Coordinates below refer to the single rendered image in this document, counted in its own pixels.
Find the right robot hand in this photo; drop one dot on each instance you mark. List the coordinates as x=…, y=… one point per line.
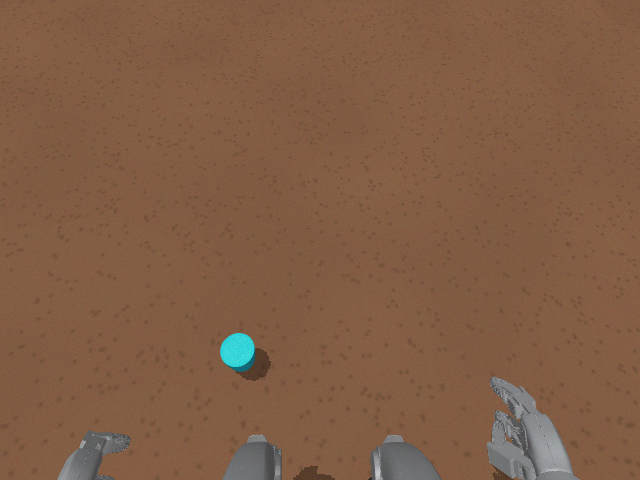
x=536, y=446

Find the cup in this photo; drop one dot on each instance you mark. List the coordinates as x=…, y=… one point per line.
x=238, y=352

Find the left robot hand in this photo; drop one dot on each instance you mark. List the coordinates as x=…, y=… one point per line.
x=84, y=463

